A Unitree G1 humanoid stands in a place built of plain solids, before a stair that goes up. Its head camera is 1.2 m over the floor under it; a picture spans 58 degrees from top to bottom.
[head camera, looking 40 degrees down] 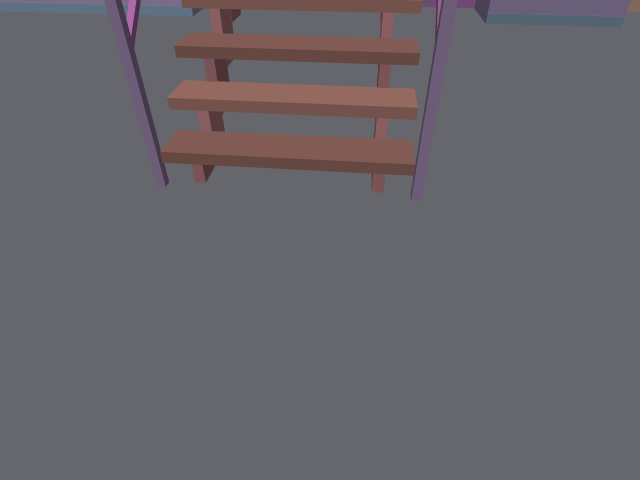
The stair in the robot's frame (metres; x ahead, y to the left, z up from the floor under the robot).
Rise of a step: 0.18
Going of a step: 0.20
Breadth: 1.22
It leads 6 degrees to the right of straight ahead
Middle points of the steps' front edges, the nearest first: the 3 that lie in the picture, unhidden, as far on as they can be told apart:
1.81 0.17 0.19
2.01 0.15 0.37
2.22 0.13 0.56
